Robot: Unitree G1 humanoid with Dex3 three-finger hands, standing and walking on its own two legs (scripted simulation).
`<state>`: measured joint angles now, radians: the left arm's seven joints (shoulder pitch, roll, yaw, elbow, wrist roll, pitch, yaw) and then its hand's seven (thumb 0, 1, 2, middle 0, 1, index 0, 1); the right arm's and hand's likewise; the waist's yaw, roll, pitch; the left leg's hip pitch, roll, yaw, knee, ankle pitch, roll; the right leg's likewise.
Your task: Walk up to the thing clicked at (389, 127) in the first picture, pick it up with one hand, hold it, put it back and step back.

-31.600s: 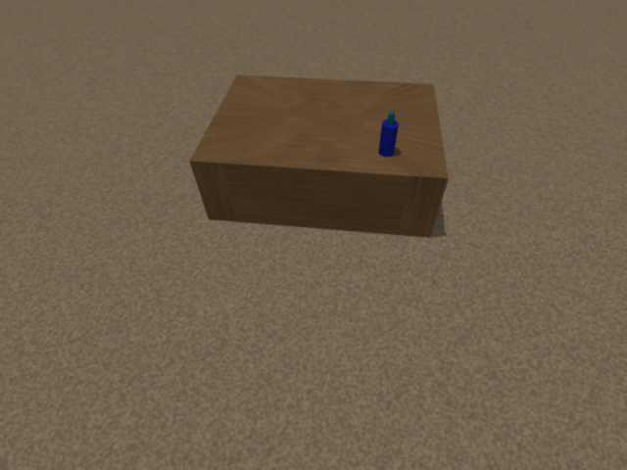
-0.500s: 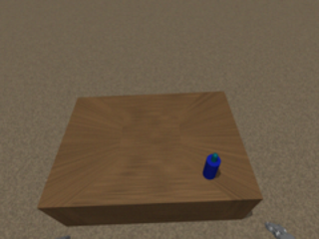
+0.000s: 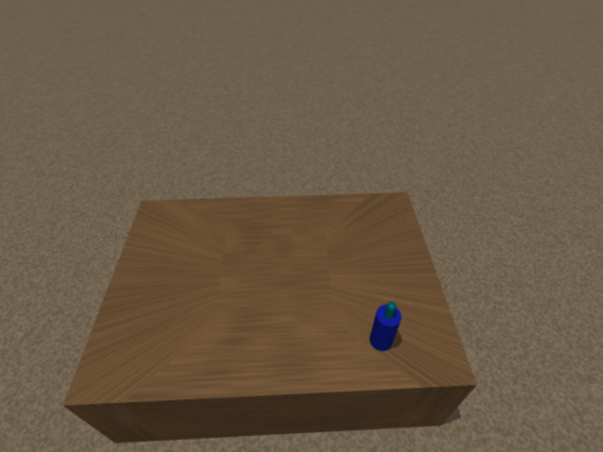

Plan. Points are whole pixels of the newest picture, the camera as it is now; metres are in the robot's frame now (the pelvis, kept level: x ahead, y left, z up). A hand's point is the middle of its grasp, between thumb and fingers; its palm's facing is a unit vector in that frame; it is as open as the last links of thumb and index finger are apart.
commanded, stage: stand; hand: right
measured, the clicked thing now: (386, 323) +0.49 -0.20 -0.35
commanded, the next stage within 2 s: step back in 1.68 s
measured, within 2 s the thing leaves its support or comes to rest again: neither
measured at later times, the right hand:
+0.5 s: hand out of the picture +0.05 -0.24 -0.16, palm faces -0.03 +0.94 -0.33, open 7.3 cm
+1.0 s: hand out of the picture +0.07 -0.24 -0.15, palm faces -0.02 +0.94 -0.33, open 7.3 cm
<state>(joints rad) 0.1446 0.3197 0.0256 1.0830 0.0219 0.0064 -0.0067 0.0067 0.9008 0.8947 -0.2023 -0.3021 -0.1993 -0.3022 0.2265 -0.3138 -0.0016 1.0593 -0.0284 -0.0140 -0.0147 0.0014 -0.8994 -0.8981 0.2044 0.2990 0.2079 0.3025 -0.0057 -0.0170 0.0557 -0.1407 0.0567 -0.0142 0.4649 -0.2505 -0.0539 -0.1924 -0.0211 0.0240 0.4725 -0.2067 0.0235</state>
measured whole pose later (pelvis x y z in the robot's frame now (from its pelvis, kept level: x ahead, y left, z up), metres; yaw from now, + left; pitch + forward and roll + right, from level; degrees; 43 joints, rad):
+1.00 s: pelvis +0.01 +0.01 +0.01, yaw -1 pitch -3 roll +0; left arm 0.11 0.34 0.01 1.15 0.02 -0.01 -0.01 0.01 0.90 0.89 -0.20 -0.30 -0.20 -0.30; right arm 0.13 -0.34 0.00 1.13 -0.01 -0.01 0.00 0.00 -0.91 -0.90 0.20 0.30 0.21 0.30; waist 0.00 0.00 0.07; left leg -0.09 0.04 0.00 0.36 -0.21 -0.04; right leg -0.15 -0.03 0.04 0.38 -0.17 0.04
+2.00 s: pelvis -0.04 +0.01 -0.02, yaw -2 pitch -2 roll +1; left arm 0.06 0.39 0.05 0.96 0.02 0.04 -0.01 0.01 0.90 0.89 -0.20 -0.30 -0.20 -0.30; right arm 0.05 -0.42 -0.06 0.97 0.00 0.06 0.02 0.00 -0.91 -0.90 0.20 0.30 0.21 0.30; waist -0.01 0.00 0.21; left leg -0.36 -0.01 -0.02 0.80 -0.44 0.02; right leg -0.39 -0.03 0.07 0.63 -0.22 0.02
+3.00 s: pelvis -0.26 +0.07 -0.02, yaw -2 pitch -4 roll +2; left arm 0.08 0.38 0.07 0.75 0.04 0.08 -0.01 0.01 0.90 0.89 -0.20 -0.30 -0.20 -0.30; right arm 0.18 -0.37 -0.05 0.88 -0.03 0.02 -0.01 0.00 -0.91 -0.90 0.20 0.30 0.21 0.30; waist 0.01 -0.09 0.20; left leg -0.23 -0.06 -0.01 0.64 -0.35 0.02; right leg -0.44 0.00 0.06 0.70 -0.28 -0.01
